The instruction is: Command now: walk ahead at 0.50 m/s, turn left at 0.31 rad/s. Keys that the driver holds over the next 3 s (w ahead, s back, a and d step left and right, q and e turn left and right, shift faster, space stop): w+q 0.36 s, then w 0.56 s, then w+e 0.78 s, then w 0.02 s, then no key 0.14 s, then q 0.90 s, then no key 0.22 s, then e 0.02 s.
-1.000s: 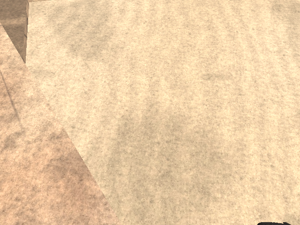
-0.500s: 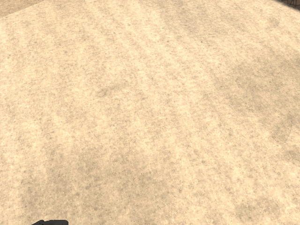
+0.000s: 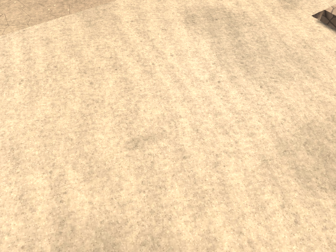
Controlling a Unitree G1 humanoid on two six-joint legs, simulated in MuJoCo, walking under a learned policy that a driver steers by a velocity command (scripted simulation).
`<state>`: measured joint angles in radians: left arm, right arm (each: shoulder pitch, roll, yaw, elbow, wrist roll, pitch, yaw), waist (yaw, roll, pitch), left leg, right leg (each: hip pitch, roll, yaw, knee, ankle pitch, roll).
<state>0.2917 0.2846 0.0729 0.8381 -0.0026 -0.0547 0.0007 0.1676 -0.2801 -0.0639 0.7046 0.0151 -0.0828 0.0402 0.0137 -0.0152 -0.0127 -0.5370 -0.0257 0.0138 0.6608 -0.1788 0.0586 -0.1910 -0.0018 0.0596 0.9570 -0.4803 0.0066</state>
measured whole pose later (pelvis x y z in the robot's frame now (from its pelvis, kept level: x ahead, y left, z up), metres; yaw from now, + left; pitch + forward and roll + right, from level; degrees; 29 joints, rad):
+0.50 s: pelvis +0.29 +0.00 +0.01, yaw +15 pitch +3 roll -2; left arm 0.03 0.25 0.06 0.67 0.01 -0.13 -0.02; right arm 0.39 -0.28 -0.07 0.80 0.02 -0.04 -0.02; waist -0.07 0.03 -0.01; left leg -0.15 -0.10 -0.23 0.75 -0.47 0.06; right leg -0.44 0.06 0.03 0.49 -0.12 -0.02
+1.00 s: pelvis +0.54 +0.11 +0.01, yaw +17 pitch +3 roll -1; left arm 0.43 0.28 0.05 0.89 -0.02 -0.05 0.00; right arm -0.01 -0.25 -0.03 0.65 0.00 -0.09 0.03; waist 0.09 0.00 0.03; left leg -0.48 0.00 0.03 0.54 -0.10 0.04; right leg -0.09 0.00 0.05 0.70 -0.46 -0.01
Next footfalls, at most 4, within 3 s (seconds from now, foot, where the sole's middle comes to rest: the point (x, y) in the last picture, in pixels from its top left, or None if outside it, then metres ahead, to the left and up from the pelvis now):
0.46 right None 0.44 -0.07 -0.75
0.96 left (110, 211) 0.65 0.25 -0.75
1.50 right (159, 148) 0.97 0.06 -0.75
1.94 left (129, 104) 1.26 0.23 -0.75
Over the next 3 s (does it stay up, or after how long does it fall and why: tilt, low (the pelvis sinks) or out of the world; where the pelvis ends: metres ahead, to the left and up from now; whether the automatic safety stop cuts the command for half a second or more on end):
stays up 1.13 0.16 0.03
